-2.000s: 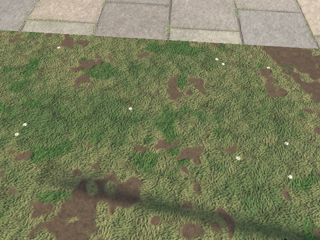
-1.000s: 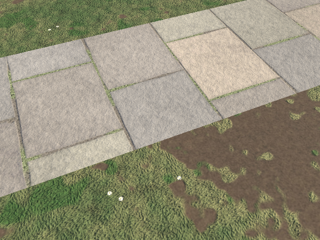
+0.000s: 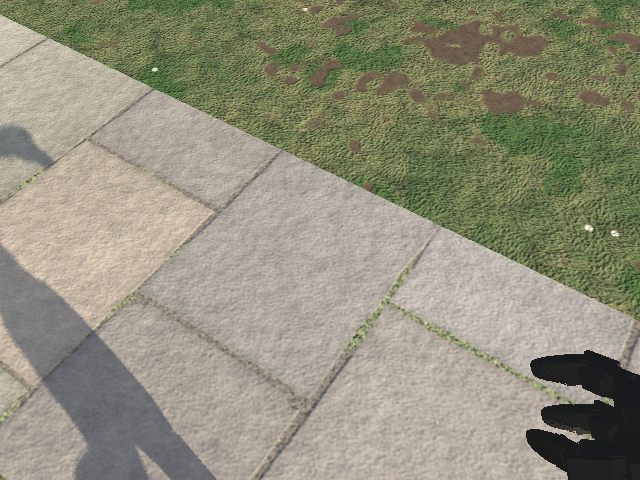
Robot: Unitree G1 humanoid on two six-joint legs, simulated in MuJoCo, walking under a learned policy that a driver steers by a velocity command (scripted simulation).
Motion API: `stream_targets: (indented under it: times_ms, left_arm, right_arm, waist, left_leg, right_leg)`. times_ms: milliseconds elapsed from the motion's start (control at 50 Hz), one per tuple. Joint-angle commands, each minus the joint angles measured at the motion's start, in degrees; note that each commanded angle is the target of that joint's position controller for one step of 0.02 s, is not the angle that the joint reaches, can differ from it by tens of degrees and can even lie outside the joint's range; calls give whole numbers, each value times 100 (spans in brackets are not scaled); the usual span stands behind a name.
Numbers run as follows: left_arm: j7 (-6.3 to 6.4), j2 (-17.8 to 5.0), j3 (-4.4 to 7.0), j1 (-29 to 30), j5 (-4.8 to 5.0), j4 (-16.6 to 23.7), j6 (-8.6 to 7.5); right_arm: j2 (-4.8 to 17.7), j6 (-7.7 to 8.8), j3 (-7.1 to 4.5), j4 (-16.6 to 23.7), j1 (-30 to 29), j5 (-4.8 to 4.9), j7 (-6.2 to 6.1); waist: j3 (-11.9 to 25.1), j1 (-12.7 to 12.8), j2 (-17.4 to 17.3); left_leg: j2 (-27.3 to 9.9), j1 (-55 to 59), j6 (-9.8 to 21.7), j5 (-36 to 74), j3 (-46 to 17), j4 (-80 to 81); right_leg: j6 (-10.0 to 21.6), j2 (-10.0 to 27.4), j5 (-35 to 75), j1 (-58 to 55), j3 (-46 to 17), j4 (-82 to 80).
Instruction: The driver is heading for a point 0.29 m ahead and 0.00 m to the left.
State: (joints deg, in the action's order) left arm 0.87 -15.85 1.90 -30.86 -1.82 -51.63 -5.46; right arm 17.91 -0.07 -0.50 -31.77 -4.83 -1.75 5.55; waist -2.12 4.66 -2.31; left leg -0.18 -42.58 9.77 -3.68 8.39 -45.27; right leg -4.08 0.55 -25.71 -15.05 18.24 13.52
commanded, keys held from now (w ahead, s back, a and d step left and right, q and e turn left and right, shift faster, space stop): w+q+shift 0.04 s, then shift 0.96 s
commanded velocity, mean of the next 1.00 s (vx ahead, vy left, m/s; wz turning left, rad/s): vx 0.27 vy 0.00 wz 0.27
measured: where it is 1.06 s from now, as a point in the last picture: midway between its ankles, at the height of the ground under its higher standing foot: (356, 479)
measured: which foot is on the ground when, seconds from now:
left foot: up 0.00-0.04, down 0.06-0.46, up 0.48-0.80, down 0.82-1.00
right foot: down 0.00-0.04, up 0.06-0.42, down 0.44-1.00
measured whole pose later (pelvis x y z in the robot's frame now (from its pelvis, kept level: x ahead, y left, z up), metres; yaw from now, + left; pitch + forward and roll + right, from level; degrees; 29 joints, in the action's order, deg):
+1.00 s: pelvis +0.42 -0.01 +0.03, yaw +16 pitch -1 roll +1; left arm 0.0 -13.0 0.7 -14.1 -0.9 -51.9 0.5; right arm 11.4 0.0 0.2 -56.4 17.6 -0.6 -1.9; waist 0.3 1.1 1.9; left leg 2.7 -9.0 1.3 -15.3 -1.3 -25.3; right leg 3.1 -1.4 -4.1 17.7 2.3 22.9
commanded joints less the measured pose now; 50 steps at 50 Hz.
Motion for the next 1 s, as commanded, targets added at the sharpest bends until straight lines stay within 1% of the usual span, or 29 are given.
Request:
stream_targets:
  times_ms: [20, 40, 60, 80, 100, 120, 140, 160, 200, 240, 300, 360, 380, 420, 440, 460, 480, 500, 540, 560, 620, 740, 800, 820, 840, 860, 880, 940, 1000]
  left_arm:
    - [150, -1514, 341, 699, -21, 619, 113]
    - [109, -1515, 355, 1005, -41, 788, 183]
    - [10, -1073, 309, 1156, -17, 867, 172]
    - [0, -705, 162, 568, 119, 1580, 94]
    - [21, -893, 129, 1175, 115, 1673, -29]
    - [28, -764, 57, 1214, 160, 1657, -78]
    - [47, -694, 36, 1275, 84, 1608, -46]
    - [36, -657, 23, 1188, -10, 1509, 66]
    - [-9, -611, 29, 1047, -104, 1433, 311]
    - [-52, -357, -49, 1224, -59, 1468, 353]
    - [-97, -110, -143, 1557, 58, 1441, 299]
    - [-78, -225, -107, 1938, 55, 1434, 251]
    - [-62, -318, -70, 1845, 17, 1403, 218]
    - [-30, -518, 31, 941, -62, 1054, 117]
    - [-14, -759, 92, 564, -64, 895, 26]
    - [-21, -1144, 168, 337, -114, 968, -3]
    - [-62, -1003, 132, 341, 71, 980, 88]
    - [-86, -788, 103, 792, 216, 1113, 171]
    - [-23, -230, -61, 1556, 167, 1163, 268]
    - [4, -173, -99, 1683, 144, 1117, 296]
    - [-14, -347, -66, 1679, 20, 924, 340]
    - [-35, -564, 40, 1654, 42, 713, 552]
    - [14, -497, 51, 1655, 113, 615, 682]
    - [7, -383, 37, 1597, 124, 605, 688]
    - [-17, -199, 4, 1549, 200, 638, 683]
    - [-48, -162, 0, 1687, 198, 530, 667]
    - [-81, -50, -18, 1631, 154, 440, 640]
    - [-88, -216, 0, 1451, 59, 209, 551]
    - [-56, -326, 8, 1528, 90, 40, 525]
  right_arm:
    - [664, 66, -286, -326, 1929, 19, -126]
    - [932, 115, -473, -765, 3208, 35, -252]
    - [1164, 55, -662, -862, 2987, 202, -428]
    - [1920, -34, -745, -491, 2416, -99, -438]
    - [1594, -32, -748, -377, 2789, -27, -540]
    - [1329, 41, -677, -612, 2612, 41, -625]
    - [1005, 123, -573, -740, 2418, 84, -659]
    - [826, 200, -492, -684, 2069, 75, -680]
    - [617, 335, -376, -807, 2057, 163, -629]
    - [720, 409, -398, -973, 2052, 97, -566]
    - [490, 425, -350, -1148, 2095, 142, -502]
    - [435, 419, -325, -1352, 2489, 190, -514]
    - [516, 409, -342, -1385, 2517, 161, -539]
    - [661, 371, -388, -1390, 2272, 163, -613]
    - [649, 360, -393, -1368, 2369, 172, -620]
    - [259, 342, -336, -1359, 3143, 279, -658]
    - [108, 288, -307, -1478, 3808, 308, -695]
    - [327, 187, -321, -1657, 3685, 124, -714]
    - [335, 43, -305, -1529, 2772, 16, -667]
    - [241, -55, -272, -1484, 2614, 15, -627]
    - [17, -274, -188, -1640, 2796, 45, -594]
    - [81, -336, -122, -1786, 2403, 63, -643]
    - [4, -213, -85, -1950, 2541, 34, -678]
    - [123, -145, -82, -1918, 2492, -32, -711]
    - [316, -109, -118, -1892, 2208, 12, -737]
    - [28, -36, -34, -1912, 1983, 64, -731]
    - [-51, 42, 2, -1945, 1774, 70, -742]
    - [46, 135, -44, -2134, 1921, 134, -768]
    - [-57, 66, -67, -2322, 2323, 122, -762]
  waist:
    - [667, -1599, 970]
    - [1157, -2096, 786]
    - [960, -1735, -450]
    - [1772, -890, -1179]
    - [2205, -1326, 148]
    - [1283, -946, 516]
    - [534, -591, 873]
    - [239, -324, 992]
    - [132, -109, 873]
    - [194, -61, 627]
    - [460, -325, 27]
    - [436, -641, -33]
    - [425, -598, -98]
    - [522, -107, -112]
    - [648, 7, 249]
    - [1371, -161, 1360]
    - [2396, -395, 1874]
    - [2162, -485, 1005]
    - [1005, -573, 365]
    - [765, -639, 459]
    - [755, -740, 749]
    - [492, -550, 1090]
    - [162, -650, 806]
    - [36, -587, 444]
    - [-162, -345, -272]
    - [-219, -314, -336]
    - [-171, -164, -397]
    - [4, -127, -300]
    - [-196, -338, 237]
  left_leg:
    - [742, 3127, 390, -645, 233, 140]
    - [749, 4785, 610, -743, -246, 678]
    - [139, 5808, 702, -549, -1415, 1224]
    - [-1613, 7190, 1889, 1174, -4622, 1660]
    - [-1760, 7100, 1967, 1487, -5048, 2292]
    - [-1723, 5996, 1740, 2217, -4451, 2450]
    - [-1463, 4800, 1419, 2709, -3799, 2505]
    - [-1208, 3941, 1221, 3104, -3250, 2552]
    - [-919, 2900, 981, 4068, -2550, 2734]
    - [-437, 2650, 735, 4618, -1897, 2723]
    - [104, 2793, 191, 4175, -1204, 2649]
    - [-70, 3451, -59, 3571, -1336, 2478]
    - [-209, 3631, -130, 3608, -1458, 2238]
    - [-254, 3746, -352, 3712, -1535, 1243]
    - [124, 3573, -492, 2652, -1383, 281]
    - [824, 2741, -732, -750, -1036, -1789]
    - [1325, 2193, -806, -3326, -1553, -2803]
    - [994, 2073, -845, -2962, -1932, -3091]
    - [558, 1853, -922, -2555, -1743, -2544]
    - [422, 2102, -973, -2400, -1636, -2069]
    - [434, 2833, -1022, -2283, -1222, -1151]
    - [259, 3111, -818, -1935, -836, 570]
    - [193, 3670, -515, -1342, -915, 1930]
    - [-253, 3521, -365, -1577, -1555, 2530]
    - [-739, 2681, -172, -2482, -2348, 2973]
    - [-976, 1820, -198, -2988, -2580, 3428]
    - [-862, 1550, -378, -2884, -2405, 3479]
    - [-508, 1777, -624, -2317, -1924, 3211]
    - [-298, 2355, -550, -1847, -1675, 2816]
  right_leg:
    - [406, 1492, 9228, 1429, -323, 2621]
    - [496, 1442, 8164, 2391, -428, 4471]
    - [352, 238, 1943, 4052, -456, 6724]
    - [86, -280, -422, 6097, -1249, 8738]
    - [125, -32, 128, 6454, -2123, 8653]
    - [161, 270, 374, 6306, -2155, 8012]
    - [160, 518, 393, 5917, -2085, 7266]
    - [142, 621, 261, 5455, -2090, 6872]
    - [78, 683, 174, 4664, -2017, 5893]
    - [158, 526, 704, 4378, -1774, 4733]
    - [381, 192, 2542, 3711, -1451, 2996]
    - [526, -25, 3381, 3598, -1451, 2172]
    - [606, -77, 3297, 3474, -1526, 1992]
    - [765, -150, 3429, 2682, -1620, 1469]
    - [833, 208, 5307, 2081, -1863, 1283]
    - [1688, 1779, 8980, 951, -3253, 1827]
    - [2411, 2566, 9932, 369, -4678, 1620]
    - [2364, 2353, 8208, 955, -4490, 1306]
    - [1951, 1752, 5523, 2225, -3650, 772]
    - [1751, 1488, 4823, 2749, -3270, 486]
    - [1549, 1114, 3731, 3403, -2715, 215]
    - [1411, 1062, 297, 3620, -3009, -263]
    - [991, 939, -538, 4119, -2975, -266]
    - [751, 776, -407, 4117, -2850, 7]
    - [539, 255, 49, 3828, -2313, 342]
    - [487, 50, 992, 2900, -2051, 823]
    - [519, 51, 1463, 2336, -2072, 960]
    - [608, 273, 1696, 2034, -2245, 808]
    - [733, 470, 991, 2791, -2579, 436]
